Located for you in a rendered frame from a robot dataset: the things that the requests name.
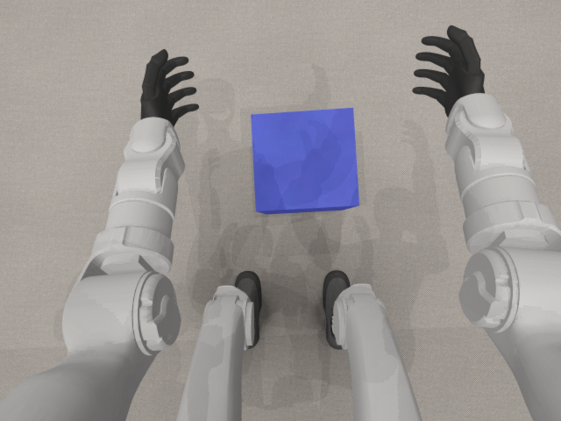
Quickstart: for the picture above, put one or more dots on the robot left hand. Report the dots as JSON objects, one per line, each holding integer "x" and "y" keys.
{"x": 155, "y": 100}

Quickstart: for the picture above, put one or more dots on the left robot forearm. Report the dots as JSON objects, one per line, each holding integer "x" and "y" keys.
{"x": 137, "y": 235}

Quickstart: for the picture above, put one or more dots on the carton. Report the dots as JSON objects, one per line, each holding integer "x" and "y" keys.
{"x": 305, "y": 161}

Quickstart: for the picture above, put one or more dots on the robot right hand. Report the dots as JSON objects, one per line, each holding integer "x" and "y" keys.
{"x": 463, "y": 66}

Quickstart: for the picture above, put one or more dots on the left robot shin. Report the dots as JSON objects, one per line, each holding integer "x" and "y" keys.
{"x": 226, "y": 291}

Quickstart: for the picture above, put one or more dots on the robot left upper arm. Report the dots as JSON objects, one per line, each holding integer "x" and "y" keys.
{"x": 114, "y": 327}

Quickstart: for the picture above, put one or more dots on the robot right upper arm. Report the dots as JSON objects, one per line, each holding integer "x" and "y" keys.
{"x": 515, "y": 295}

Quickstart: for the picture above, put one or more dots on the robot left thigh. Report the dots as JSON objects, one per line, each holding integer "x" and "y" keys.
{"x": 213, "y": 389}

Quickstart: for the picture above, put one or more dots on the right robot forearm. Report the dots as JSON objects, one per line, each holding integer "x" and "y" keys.
{"x": 496, "y": 187}

